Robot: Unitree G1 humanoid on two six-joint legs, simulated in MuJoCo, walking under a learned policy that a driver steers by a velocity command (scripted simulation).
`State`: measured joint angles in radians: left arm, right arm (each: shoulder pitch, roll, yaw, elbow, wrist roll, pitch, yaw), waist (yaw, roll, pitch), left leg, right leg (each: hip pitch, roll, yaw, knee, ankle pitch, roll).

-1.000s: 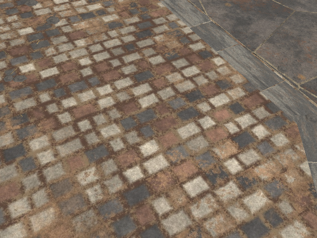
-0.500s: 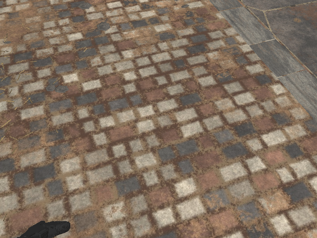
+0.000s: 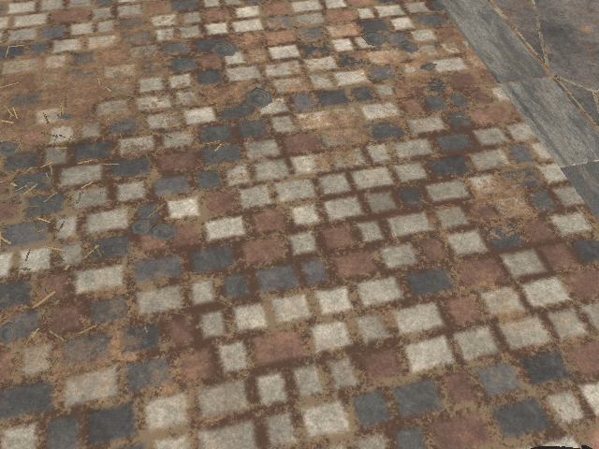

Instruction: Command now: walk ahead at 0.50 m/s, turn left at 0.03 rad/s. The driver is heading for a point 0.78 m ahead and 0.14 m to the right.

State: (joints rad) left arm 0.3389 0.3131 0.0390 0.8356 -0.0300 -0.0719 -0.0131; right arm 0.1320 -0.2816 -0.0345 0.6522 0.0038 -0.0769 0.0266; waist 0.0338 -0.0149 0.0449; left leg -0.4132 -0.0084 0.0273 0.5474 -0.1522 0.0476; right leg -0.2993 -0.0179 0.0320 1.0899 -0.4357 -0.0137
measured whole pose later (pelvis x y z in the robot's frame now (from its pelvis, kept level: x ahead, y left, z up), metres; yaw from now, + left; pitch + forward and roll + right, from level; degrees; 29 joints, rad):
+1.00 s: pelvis +0.57 -0.01 -0.01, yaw -1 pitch +2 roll -1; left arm 0.37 0.31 0.05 0.90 -0.01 -0.04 0.00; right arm 0.05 -0.27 -0.03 0.72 0.00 -0.09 0.04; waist 0.06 -0.01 0.03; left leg -0.47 0.00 0.04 0.56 -0.12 0.05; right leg -0.11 0.01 0.02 0.78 -0.49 -0.02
